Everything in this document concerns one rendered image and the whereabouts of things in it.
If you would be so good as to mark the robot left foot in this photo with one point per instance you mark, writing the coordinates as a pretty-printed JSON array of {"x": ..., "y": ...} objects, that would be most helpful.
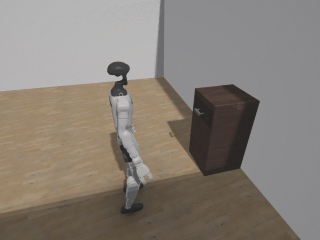
[{"x": 125, "y": 187}]

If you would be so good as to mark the left robot hand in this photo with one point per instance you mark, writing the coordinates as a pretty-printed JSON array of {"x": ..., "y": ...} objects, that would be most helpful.
[{"x": 133, "y": 129}]

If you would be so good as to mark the right robot forearm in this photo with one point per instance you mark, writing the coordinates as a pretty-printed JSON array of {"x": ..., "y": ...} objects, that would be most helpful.
[{"x": 128, "y": 144}]

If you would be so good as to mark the right robot hand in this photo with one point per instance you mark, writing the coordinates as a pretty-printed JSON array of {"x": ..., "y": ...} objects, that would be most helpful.
[{"x": 142, "y": 171}]

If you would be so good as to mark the drawer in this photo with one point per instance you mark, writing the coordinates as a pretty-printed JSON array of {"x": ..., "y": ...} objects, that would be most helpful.
[{"x": 208, "y": 113}]

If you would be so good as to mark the robot right shin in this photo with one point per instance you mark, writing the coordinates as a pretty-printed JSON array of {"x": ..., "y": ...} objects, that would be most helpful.
[{"x": 131, "y": 193}]

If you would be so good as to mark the handle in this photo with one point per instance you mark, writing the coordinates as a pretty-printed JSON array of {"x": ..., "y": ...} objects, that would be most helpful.
[{"x": 197, "y": 112}]

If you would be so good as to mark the robot right upper arm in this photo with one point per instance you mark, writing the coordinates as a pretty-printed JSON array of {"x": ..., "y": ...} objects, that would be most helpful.
[{"x": 123, "y": 109}]

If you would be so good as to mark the cabinet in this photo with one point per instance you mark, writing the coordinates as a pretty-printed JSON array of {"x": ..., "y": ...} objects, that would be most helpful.
[{"x": 222, "y": 148}]

